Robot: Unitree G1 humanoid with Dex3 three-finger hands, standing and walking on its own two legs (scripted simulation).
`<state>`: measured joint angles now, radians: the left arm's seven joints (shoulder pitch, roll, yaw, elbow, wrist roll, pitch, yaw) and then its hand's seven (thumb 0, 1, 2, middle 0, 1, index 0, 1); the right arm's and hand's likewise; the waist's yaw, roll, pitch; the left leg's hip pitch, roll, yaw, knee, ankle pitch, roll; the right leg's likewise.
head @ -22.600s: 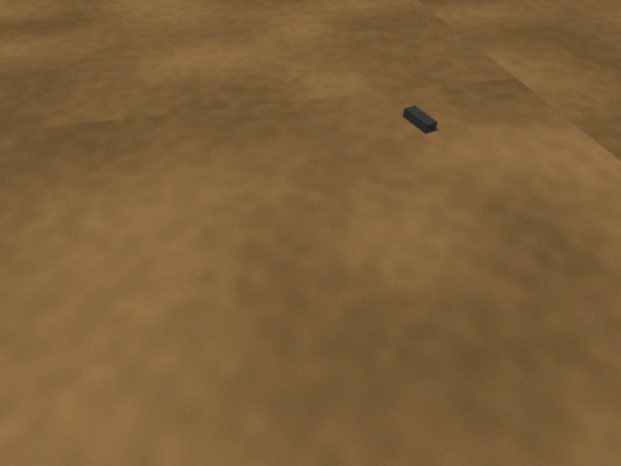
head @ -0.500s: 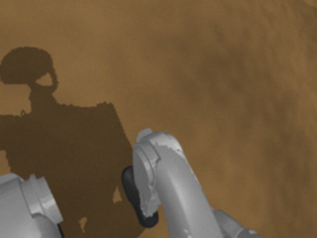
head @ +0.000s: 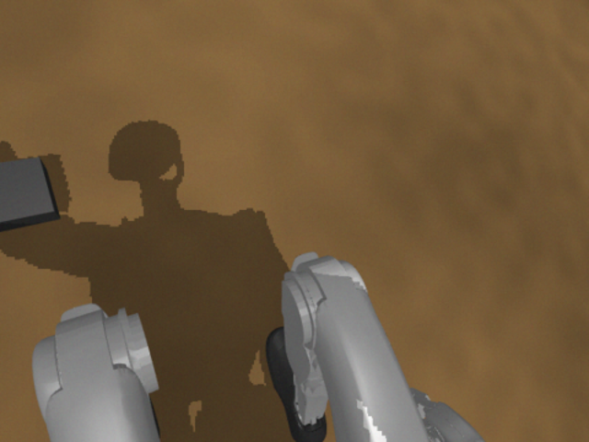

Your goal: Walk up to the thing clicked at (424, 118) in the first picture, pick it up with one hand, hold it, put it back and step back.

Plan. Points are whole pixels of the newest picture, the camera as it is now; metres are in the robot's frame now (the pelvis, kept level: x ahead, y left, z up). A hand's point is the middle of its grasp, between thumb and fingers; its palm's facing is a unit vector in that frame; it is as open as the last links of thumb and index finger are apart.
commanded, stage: settle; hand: left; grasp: from above
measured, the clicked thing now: out of the picture +0.45 +0.36 -0.22
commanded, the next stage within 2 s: lift in 0.34 s
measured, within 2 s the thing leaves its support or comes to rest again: neither
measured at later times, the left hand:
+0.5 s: hand out of the picture +0.42 +0.34 -0.14, palm faces -0.45 -0.09 -0.89, open 10.8 cm
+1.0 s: hand out of the picture +0.36 +0.35 -0.01, palm faces -0.47 -0.13 -0.87, open 10.8 cm
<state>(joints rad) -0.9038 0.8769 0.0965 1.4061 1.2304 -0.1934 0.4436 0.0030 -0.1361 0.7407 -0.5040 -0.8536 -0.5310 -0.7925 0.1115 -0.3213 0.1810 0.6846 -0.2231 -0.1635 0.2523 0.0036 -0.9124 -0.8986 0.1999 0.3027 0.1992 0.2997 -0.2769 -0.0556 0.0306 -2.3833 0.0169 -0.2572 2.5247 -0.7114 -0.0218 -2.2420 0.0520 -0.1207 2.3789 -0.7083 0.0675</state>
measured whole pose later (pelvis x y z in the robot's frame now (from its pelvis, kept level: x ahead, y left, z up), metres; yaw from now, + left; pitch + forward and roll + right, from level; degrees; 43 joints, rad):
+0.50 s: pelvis -0.01 -0.01 +0.02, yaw +4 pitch +32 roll -11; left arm -0.92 0.81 0.07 1.30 1.23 -0.23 0.26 0.00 -0.14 0.74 -0.52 -0.83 -0.55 -0.77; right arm 0.15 -0.30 0.11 0.67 -0.14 -0.02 0.16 0.00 -0.91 -0.90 0.20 0.30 0.20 0.30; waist -0.24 -0.01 -0.01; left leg -2.35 0.01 -0.20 2.42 -0.65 -0.02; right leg -2.22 0.03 -0.08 2.32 -0.67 0.06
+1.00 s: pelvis -0.01 -0.01 +0.10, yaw +8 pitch +34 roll -8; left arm -0.67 0.68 0.01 0.91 1.06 -0.16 0.05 0.00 -0.13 0.73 -0.52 -0.83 -0.55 -0.77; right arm 0.17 -0.28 0.00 0.64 -0.04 0.04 0.09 0.01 -0.91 -0.90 0.20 0.30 0.20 0.30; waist -0.13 0.04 -0.15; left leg -2.12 0.02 -0.12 2.16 -0.64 0.00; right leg -2.02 0.00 -0.04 2.09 -0.67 0.06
